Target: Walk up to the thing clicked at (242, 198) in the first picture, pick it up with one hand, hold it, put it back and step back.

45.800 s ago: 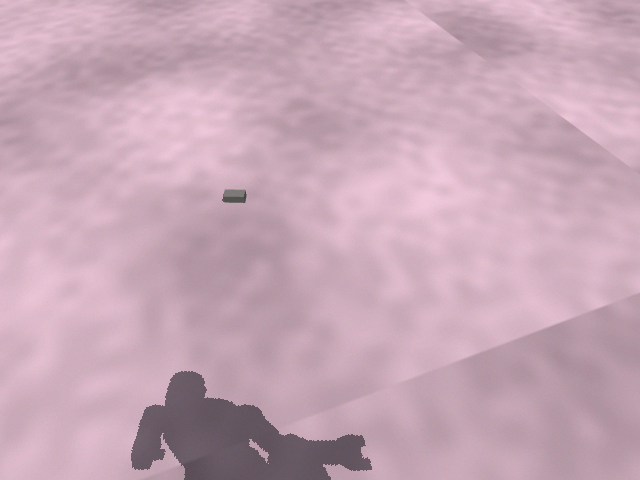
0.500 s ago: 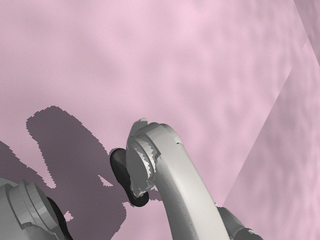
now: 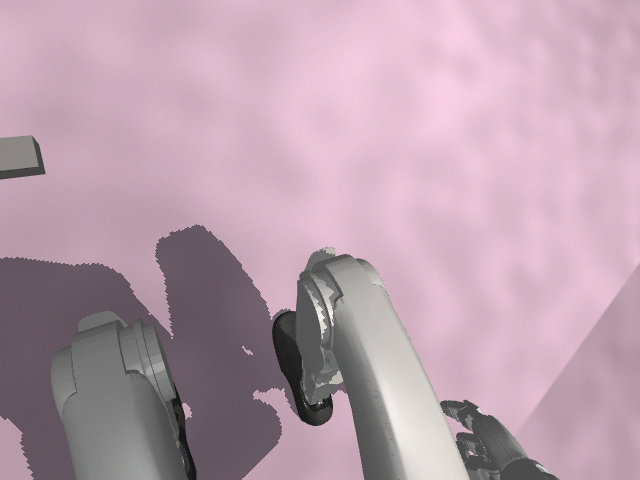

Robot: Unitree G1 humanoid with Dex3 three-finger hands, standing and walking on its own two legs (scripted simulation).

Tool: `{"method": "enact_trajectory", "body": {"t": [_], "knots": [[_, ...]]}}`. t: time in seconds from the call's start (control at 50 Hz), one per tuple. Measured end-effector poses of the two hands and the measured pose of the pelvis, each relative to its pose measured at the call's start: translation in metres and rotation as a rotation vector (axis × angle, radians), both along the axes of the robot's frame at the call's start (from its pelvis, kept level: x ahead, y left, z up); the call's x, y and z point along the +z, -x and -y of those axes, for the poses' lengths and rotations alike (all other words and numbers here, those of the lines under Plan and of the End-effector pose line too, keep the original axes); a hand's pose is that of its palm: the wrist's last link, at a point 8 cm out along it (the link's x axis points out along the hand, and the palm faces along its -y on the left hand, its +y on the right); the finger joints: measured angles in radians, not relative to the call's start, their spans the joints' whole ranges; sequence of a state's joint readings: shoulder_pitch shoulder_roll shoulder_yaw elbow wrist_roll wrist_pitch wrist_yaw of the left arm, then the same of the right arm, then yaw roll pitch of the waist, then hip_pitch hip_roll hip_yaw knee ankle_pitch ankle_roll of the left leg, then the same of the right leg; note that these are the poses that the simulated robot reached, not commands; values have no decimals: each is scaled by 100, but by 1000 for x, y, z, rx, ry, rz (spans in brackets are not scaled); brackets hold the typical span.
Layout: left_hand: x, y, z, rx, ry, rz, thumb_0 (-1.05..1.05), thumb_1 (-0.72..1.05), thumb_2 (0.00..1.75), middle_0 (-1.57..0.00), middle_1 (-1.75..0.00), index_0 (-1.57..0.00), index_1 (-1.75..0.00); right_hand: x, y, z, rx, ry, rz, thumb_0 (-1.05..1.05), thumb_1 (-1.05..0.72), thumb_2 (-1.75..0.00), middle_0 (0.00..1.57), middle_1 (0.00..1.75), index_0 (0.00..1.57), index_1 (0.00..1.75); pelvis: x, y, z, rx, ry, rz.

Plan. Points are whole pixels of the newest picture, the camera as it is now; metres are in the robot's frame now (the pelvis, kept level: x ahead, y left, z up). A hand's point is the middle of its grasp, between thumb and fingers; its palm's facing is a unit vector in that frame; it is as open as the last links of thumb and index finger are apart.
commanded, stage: withdraw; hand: left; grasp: from above
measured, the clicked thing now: (0, 159) +0.55 +0.30 -0.34
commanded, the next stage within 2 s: home in 0.24 s
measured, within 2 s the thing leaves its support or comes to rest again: neither
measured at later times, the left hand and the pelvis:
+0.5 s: hand out of the picture +0.54 +0.31 -0.16, palm faces -0.45 -0.10 -0.89, open 11.7 cm; pelvis +0.00 +0.00 -0.02, yaw +0 degrees
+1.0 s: hand out of the picture +0.38 +0.28 +0.02, palm faces -0.20 -0.72 -0.67, open 7.6 cm; pelvis +0.01 +0.00 +0.13, yaw +7 degrees
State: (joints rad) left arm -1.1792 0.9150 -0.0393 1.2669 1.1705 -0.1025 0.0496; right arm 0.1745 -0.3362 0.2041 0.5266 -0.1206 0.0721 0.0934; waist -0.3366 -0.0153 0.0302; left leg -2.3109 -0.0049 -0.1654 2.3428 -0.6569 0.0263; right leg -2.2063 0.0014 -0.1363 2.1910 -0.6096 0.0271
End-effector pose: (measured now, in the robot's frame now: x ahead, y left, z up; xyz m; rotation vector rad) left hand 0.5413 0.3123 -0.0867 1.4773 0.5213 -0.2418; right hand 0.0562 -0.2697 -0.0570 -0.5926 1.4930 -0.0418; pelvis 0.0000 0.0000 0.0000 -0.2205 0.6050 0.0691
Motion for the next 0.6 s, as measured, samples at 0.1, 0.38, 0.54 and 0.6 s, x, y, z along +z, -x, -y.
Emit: {"method": "enact_trajectory", "body": {"t": [0.1, 0.38, 0.54, 0.6], "knots": [[-9, -1, 8, -30, 4, 21, 0, -25, 80, -34, -77, -33, -78, 2, 11, 4, -9, 39, -8, 0, -90, -90, 20, 30, 20, 30, -6, 3, 0, -1, -1, 7], [-7, -9, -7, 45, -60, 24, 0, -19, 74, -41, -70, -40, -71, -22, 43, -12, -87, -17, -67, 0, -91, -90, 20, 30, 20, 30, -18, 3, 1, -9, -15, 0], [-15, 2, 5, 18, 29, 39, 0, 2, 80, -30, -59, -29, -60, -20, 42, -12, -93, -25, -80, 0, -90, -89, 20, 30, 20, 30, -15, 1, 2, -3, -12, -3], [-6, 13, 8, 42, 85, 86, 0, 15, 82, -27, -53, -26, -54, -16, 34, -9, -104, -29, -61, 0, -90, -89, 20, 30, 20, 30, -9, 0, 2, 4, -14, -16]]}}
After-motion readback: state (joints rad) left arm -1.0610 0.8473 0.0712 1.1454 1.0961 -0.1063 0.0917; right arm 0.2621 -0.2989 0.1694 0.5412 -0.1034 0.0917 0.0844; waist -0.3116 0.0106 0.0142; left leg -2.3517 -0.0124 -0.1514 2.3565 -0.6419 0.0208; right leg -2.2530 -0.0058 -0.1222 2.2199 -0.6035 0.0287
